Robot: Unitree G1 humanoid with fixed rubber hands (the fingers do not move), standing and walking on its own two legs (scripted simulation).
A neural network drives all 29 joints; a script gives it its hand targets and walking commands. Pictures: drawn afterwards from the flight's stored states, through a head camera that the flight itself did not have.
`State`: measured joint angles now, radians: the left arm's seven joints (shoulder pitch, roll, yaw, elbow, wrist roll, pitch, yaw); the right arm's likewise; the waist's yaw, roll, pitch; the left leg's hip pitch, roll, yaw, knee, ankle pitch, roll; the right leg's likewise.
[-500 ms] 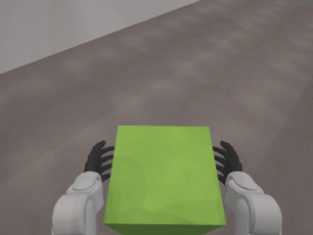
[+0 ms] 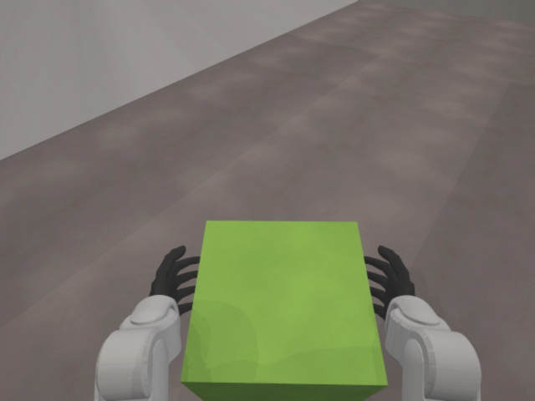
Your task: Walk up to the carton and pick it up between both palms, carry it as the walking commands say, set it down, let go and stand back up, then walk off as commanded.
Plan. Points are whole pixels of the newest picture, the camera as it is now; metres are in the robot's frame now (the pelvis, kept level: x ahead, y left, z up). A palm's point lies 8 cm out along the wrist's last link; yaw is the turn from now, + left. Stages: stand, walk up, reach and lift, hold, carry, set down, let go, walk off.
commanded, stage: carry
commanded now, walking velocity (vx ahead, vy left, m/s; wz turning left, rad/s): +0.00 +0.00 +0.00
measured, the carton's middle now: (280, 323) +0.25 -0.01 +0.01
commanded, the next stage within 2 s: none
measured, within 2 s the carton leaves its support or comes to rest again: neither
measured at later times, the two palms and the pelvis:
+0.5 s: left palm (132, 372) +0.15 +0.16 +0.10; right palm (397, 360) +0.16 -0.14 +0.10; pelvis -0.08 +0.01 +0.00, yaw +0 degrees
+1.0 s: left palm out of the picture +0.12 +0.16 +0.08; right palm (397, 396) +0.13 -0.14 +0.07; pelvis -0.12 +0.01 -0.02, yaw -1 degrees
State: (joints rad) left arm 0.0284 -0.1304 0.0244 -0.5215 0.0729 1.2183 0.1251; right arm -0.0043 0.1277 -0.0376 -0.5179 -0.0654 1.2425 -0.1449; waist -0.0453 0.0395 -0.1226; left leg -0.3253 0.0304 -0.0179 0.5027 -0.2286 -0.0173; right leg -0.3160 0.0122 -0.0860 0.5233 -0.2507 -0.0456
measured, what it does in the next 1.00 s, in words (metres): walks backwards: right foot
